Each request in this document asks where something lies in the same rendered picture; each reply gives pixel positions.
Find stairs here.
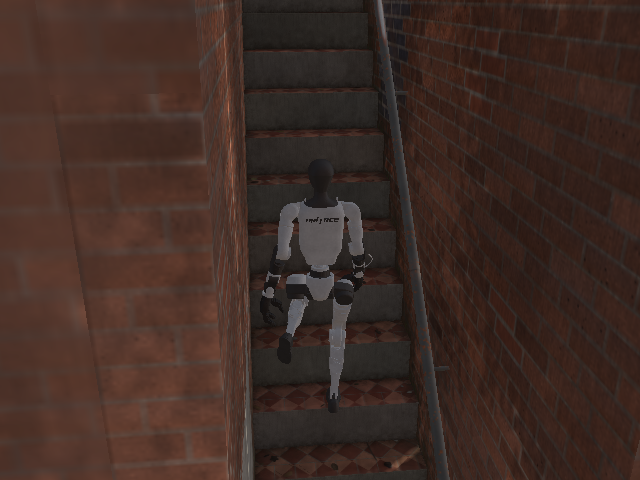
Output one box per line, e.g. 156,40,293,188
242,0,427,480

